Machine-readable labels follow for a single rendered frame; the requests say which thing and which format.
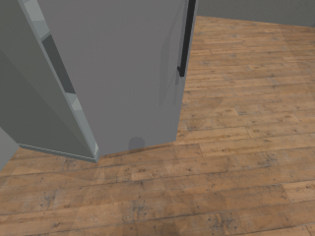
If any handle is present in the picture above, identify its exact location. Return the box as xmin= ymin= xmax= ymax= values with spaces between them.
xmin=177 ymin=0 xmax=196 ymax=77

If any fridge door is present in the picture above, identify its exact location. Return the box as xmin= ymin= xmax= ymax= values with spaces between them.
xmin=36 ymin=0 xmax=199 ymax=155

